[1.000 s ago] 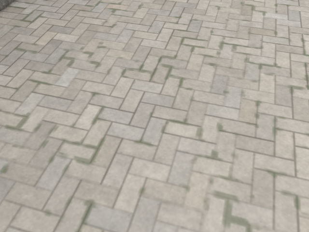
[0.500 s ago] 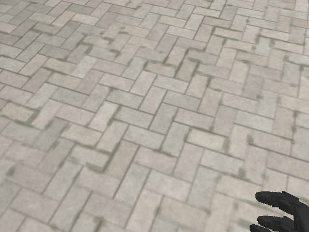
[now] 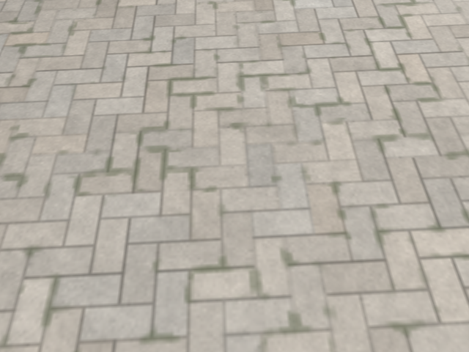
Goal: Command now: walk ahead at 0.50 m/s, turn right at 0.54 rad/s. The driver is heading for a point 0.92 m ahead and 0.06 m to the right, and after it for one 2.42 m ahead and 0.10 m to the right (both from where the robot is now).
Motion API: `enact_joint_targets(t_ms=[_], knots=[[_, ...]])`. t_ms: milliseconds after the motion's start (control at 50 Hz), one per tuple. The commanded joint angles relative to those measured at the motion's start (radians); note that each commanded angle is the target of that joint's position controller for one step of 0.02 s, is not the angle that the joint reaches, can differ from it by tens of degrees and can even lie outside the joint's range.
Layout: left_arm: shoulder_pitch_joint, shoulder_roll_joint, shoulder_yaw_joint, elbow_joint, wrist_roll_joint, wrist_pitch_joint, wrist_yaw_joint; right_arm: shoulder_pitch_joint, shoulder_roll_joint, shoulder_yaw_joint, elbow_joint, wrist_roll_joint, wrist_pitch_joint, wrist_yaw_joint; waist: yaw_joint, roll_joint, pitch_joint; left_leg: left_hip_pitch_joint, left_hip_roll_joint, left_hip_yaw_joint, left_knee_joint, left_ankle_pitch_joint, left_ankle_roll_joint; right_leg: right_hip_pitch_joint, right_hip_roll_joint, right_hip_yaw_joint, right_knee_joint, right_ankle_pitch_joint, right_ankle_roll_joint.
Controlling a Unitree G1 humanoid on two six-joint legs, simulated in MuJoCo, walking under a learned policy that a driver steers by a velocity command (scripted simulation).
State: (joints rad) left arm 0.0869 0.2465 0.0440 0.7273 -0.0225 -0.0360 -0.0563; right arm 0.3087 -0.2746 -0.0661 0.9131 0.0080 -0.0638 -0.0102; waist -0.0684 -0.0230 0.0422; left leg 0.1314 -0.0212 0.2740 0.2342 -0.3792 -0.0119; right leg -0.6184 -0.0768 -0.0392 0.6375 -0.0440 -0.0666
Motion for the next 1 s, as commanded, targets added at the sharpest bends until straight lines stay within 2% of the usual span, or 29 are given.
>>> enact_joint_targets(t_ms=[20,40,60,80,100,120,140,160,180,240,280,360,420,460,500,520,540,560,580,600,620,640,660,700,740,800,860,940,1000], knots=[[0.056,0.138,0.050,-0.084,-0.005,-0.007,-0.010,-0.023,-0.217,-0.050,-0.058,0.008,0.021,-0.015,0.104,0.108,-0.059,0.010,0.299,-0.046,0.252,1.144,0.123,0.142,0.101,-0.088,0.001,-0.141,-0.062],[0.210,0.190,0.081,-0.050,-0.007,-0.005,0.000,-0.043,-0.218,-0.047,-0.066,0.013,0.026,-0.019,0.192,0.098,-0.139,-0.076,0.268,-0.027,0.459,1.126,0.094,0.368,0.141,-0.084,-0.063,-0.098,-0.100],[0.367,0.276,0.116,-0.016,-0.007,0.007,0.024,-0.029,-0.184,-0.032,-0.086,-0.004,0.017,-0.021,0.251,-0.005,-0.235,-0.318,0.222,-0.028,0.764,0.816,0.049,0.680,0.042,0.110,-0.099,-0.107,-0.157],[0.327,0.369,0.126,-0.026,-0.012,0.000,0.029,0.074,-0.022,0.018,-0.137,-0.032,-0.015,0.002,0.112,-0.245,-0.323,-0.783,0.000,-0.141,1.110,-0.170,-0.012,1.012,-0.213,0.694,-0.193,-0.270,-0.355],[0.361,0.277,0.100,-0.052,0.001,-0.014,0.026,-0.047,-0.110,0.005,-0.151,0.008,-0.061,0.018,0.193,-0.113,-0.418,-0.894,-0.008,-0.363,1.198,-0.206,0.010,1.058,-0.260,0.874,-0.334,-0.342,-0.369],[0.320,0.228,0.085,-0.046,0.011,-0.026,0.024,-0.148,-0.151,-0.007,-0.185,0.042,-0.083,0.025,0.200,-0.069,-0.268,-0.962,0.043,-0.372,1.162,-0.105,0.039,0.957,-0.232,0.721,-0.356,-0.254,-0.310],[0.253,0.202,0.077,-0.055,0.007,-0.034,0.025,-0.156,-0.138,-0.002,-0.186,0.031,-0.093,0.019,0.147,0.019,-0.179,-0.924,0.089,-0.369,1.067,-0.017,0.048,0.801,-0.187,0.592,-0.353,-0.140,-0.274],[0.185,0.170,0.067,-0.070,0.008,-0.035,0.027,-0.148,-0.142,-0.008,-0.172,0.007,-0.090,0.013,0.105,0.041,-0.124,-0.858,0.118,-0.364,0.980,0.025,0.038,0.667,-0.146,0.493,-0.363,-0.027,-0.249],[0.151,0.149,0.058,-0.088,0.020,-0.036,0.031,-0.123,-0.149,-0.014,-0.167,-0.002,-0.078,0.013,0.072,0.018,-0.108,-0.787,0.138,-0.371,0.940,0.056,0.029,0.580,-0.119,0.441,-0.384,0.051,-0.241],[0.154,0.171,0.062,-0.092,0.011,-0.040,0.045,-0.116,-0.117,-0.011,-0.178,-0.022,-0.044,0.013,0.046,0.015,-0.078,-0.739,0.134,-0.341,0.813,0.114,-0.027,0.451,-0.084,0.357,-0.421,0.172,-0.245],[0.183,0.199,0.071,-0.085,0.009,-0.038,0.060,-0.194,-0.095,-0.002,-0.208,-0.026,-0.036,0.009,0.065,0.002,-0.046,-0.750,0.116,-0.325,0.668,0.225,-0.056,0.401,-0.051,0.306,-0.429,0.175,-0.227],[0.239,0.200,0.070,-0.065,0.005,-0.027,0.071,-0.325,-0.065,0.015,-0.240,-0.014,-0.045,0.023,0.129,-0.051,-0.036,-0.644,0.055,-0.300,0.369,0.498,-0.059,0.358,0.001,0.251,-0.411,0.031,-0.155],[0.294,0.185,0.065,-0.030,0.001,-0.028,0.069,-0.371,-0.089,0.011,-0.258,-0.004,-0.058,0.037,0.153,-0.065,-0.026,-0.642,0.054,-0.323,0.295,0.522,-0.031,0.441,-0.048,0.302,-0.372,-0.023,-0.144],[0.306,0.183,0.064,-0.017,0.004,-0.024,0.072,-0.369,-0.114,0.002,-0.263,-0.005,-0.066,0.043,0.143,-0.078,-0.020,-0.659,0.055,-0.332,0.262,0.448,0.001,0.529,-0.091,0.347,-0.323,0.005,-0.135],[0.295,0.191,0.068,-0.011,0.008,-0.015,0.074,-0.317,-0.134,-0.008,-0.254,-0.005,-0.072,0.044,0.110,-0.105,-0.024,-0.611,0.044,-0.312,0.245,0.353,0.038,0.579,-0.112,0.368,-0.266,0.123,-0.119],[0.279,0.181,0.063,-0.016,0.010,-0.011,0.073,-0.230,-0.155,-0.022,-0.229,-0.009,-0.076,0.040,0.062,-0.102,-0.066,-0.497,0.021,-0.283,0.211,0.346,0.066,0.584,-0.075,0.343,-0.173,0.269,-0.099],[0.271,0.149,0.048,-0.028,0.017,-0.009,0.071,-0.098,-0.191,-0.036,-0.205,-0.020,-0.079,0.036,0.000,-0.073,-0.185,-0.276,0.089,-0.337,0.247,0.376,0.116,0.519,-0.022,0.299,0.019,0.281,-0.069],[0.369,0.095,0.029,-0.040,0.016,-0.017,0.072,0.045,-0.268,-0.057,-0.186,-0.033,-0.076,0.033,-0.003,0.113,-0.350,0.097,0.290,-0.659,0.259,0.298,0.246,0.224,0.102,0.212,0.362,0.019,0.002],[0.446,0.074,0.017,-0.030,-0.001,-0.029,0.070,0.114,-0.254,-0.058,-0.143,-0.013,-0.065,0.048,0.008,0.332,-0.398,0.238,0.403,-1.032,0.096,0.038,0.326,-0.024,0.182,0.206,0.583,-0.536,0.041],[0.355,0.164,0.034,-0.032,-0.016,-0.032,0.068,0.081,-0.175,-0.036,-0.148,0.013,-0.061,0.048,-0.017,0.208,-0.265,0.159,0.389,-1.003,0.055,-0.149,0.286,-0.135,0.123,0.247,0.671,-0.499,0.035],[0.246,0.188,0.039,-0.057,-0.012,-0.034,0.068,0.008,-0.142,-0.024,-0.162,0.009,-0.053,0.044,-0.016,0.122,-0.144,0.020,0.354,-0.858,0.039,-0.109,0.248,-0.156,0.076,0.200,0.660,-0.409,0.030],[0.184,0.179,0.038,-0.074,0.004,-0.038,0.068,-0.043,-0.127,-0.016,-0.169,-0.004,-0.046,0.042,0.005,0.073,-0.071,-0.111,0.314,-0.756,0.015,0.002,0.237,-0.134,0.037,0.165,0.607,-0.340,0.030],[0.173,0.165,0.040,-0.078,0.014,-0.040,0.065,-0.069,-0.107,-0.007,-0.170,-0.015,-0.045,0.040,0.031,0.079,-0.041,-0.191,0.279,-0.687,-0.008,0.102,0.232,-0.096,0.003,0.157,0.547,-0.288,0.030],[0.207,0.128,0.035,-0.068,0.012,-0.036,0.061,-0.073,-0.091,-0.001,-0.161,-0.016,-0.050,0.038,0.060,0.121,-0.054,-0.249,0.235,-0.596,-0.044,0.228,0.232,-0.026,-0.024,0.137,0.480,-0.249,0.039],[0.189,0.102,0.027,-0.077,0.016,-0.032,0.062,-0.054,-0.115,-0.006,-0.144,-0.006,-0.055,0.034,0.063,0.118,-0.046,-0.265,0.234,-0.533,-0.069,0.343,0.250,-0.041,-0.036,0.114,0.407,-0.222,0.056],[0.095,0.081,0.015,-0.106,0.022,-0.038,0.060,-0.026,-0.149,-0.013,-0.124,0.001,-0.047,0.025,0.039,0.090,-0.031,-0.252,0.217,-0.450,-0.091,0.447,0.242,-0.065,-0.040,0.092,0.222,-0.076,0.077],[-0.003,0.061,0.006,-0.127,0.016,-0.048,0.049,0.019,-0.160,-0.012,-0.102,0.010,-0.036,0.020,0.002,0.089,-0.015,-0.252,0.184,-0.375,-0.090,0.466,0.211,-0.005,-0.011,0.060,0.033,0.082,0.078],[-0.122,0.069,0.008,-0.169,0.007,-0.063,0.028,0.106,-0.166,-0.011,-0.063,0.019,-0.013,0.015,-0.029,0.087,0.017,-0.190,0.220,-0.426,-0.039,0.462,0.207,0.023,0.030,0.061,-0.093,0.098,0.073],[-0.097,0.108,0.023,-0.170,0.007,-0.076,0.019,0.102,-0.192,-0.022,-0.057,0.020,0.004,0.004,0.017,0.109,0.001,-0.133,0.254,-0.477,0.041,0.519,0.182,0.107,0.049,0.074,-0.157,0.010,0.046]])
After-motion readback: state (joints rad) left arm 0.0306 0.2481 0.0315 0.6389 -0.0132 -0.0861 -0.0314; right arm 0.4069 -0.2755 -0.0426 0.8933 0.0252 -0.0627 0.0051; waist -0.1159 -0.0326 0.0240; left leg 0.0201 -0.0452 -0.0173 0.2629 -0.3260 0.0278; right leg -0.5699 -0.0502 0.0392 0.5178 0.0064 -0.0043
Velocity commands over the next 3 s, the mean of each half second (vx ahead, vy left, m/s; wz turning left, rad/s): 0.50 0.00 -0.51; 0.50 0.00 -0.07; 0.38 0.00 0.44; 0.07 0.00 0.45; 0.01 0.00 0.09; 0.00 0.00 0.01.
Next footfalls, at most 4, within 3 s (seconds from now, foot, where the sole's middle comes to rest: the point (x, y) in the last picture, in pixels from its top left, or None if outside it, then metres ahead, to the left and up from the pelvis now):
0.06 right None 0.21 -0.10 -0.76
0.54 left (222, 325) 0.53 0.05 -0.76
1.06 right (319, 250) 0.75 -0.27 -0.76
1.52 left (237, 203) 0.95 -0.02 -0.76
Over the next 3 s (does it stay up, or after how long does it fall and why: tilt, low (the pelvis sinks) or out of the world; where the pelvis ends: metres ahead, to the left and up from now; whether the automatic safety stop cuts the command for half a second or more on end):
stays up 0.93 -0.17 0.01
